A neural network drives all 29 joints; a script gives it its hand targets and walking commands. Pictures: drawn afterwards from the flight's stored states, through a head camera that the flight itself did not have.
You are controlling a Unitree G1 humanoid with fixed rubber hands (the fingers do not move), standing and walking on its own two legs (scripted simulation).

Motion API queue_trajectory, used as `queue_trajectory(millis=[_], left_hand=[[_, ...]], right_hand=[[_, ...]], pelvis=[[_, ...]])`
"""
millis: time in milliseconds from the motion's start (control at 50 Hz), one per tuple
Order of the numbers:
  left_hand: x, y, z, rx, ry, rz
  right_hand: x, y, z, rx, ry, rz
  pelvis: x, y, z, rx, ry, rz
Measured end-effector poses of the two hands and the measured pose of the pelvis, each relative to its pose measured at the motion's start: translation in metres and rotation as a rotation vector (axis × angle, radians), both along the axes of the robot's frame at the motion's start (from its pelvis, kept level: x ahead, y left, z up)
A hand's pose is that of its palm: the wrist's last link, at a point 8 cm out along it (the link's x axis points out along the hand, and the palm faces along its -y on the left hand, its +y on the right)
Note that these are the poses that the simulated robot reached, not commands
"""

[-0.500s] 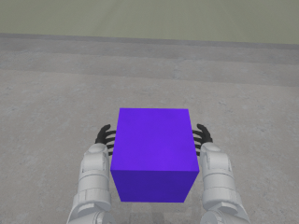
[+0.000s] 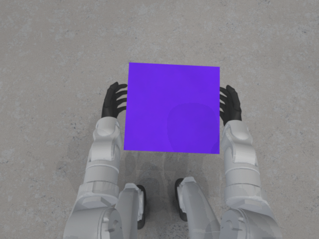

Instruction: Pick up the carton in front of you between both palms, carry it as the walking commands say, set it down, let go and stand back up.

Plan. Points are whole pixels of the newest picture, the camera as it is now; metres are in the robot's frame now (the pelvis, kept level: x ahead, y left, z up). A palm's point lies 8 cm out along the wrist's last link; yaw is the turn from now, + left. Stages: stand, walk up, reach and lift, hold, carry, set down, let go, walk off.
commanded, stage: set down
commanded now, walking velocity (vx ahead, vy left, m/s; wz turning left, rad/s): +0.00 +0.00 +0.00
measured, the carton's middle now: (169, 115) +0.42 -0.05 -0.15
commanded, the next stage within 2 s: none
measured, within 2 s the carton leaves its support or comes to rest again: rests again in 1.74 s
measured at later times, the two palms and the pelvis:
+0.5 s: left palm (126, 106) +0.47 +0.08 -0.21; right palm (217, 116) +0.42 -0.21 -0.21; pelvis -0.03 +0.00 -0.13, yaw +0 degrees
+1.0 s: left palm (136, 105) +0.53 +0.06 -0.37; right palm (209, 119) +0.44 -0.23 -0.36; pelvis -0.05 +0.00 -0.23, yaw +0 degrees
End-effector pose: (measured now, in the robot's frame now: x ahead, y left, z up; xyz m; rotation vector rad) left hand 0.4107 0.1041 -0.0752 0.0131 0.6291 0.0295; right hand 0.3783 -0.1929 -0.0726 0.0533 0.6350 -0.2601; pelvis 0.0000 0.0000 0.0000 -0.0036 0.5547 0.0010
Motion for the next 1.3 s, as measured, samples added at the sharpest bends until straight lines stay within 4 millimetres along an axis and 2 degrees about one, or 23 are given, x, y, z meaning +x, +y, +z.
queue_trajectory(millis=[200,620,940,1200,1300], left_hand=[[0.027,-0.007,-0.042,0.0,0.041,-0.022],[0.078,-0.026,-0.175,0.027,0.059,-0.118],[0.111,-0.041,-0.272,0.049,0.08,-0.194],[0.137,-0.051,-0.353,0.071,0.104,-0.252],[0.145,-0.056,-0.375,0.076,0.107,-0.273]], right_hand=[[0.021,-0.007,-0.041,0.016,0.039,-0.032],[0.046,-0.021,-0.176,0.009,0.062,-0.098],[0.062,-0.032,-0.271,-0.011,0.091,-0.14],[0.076,-0.041,-0.352,0.006,0.116,-0.15],[0.085,-0.047,-0.368,0.002,0.122,-0.14]], pelvis=[[-0.012,-0.001,-0.047,-0.006,0.101,0.012],[-0.036,-0.004,-0.154,-0.01,0.242,0.012],[-0.046,0.002,-0.217,-0.029,0.25,0.019],[-0.044,0.003,-0.262,-0.042,0.199,0.02],[-0.041,0.002,-0.276,-0.043,0.177,0.014]])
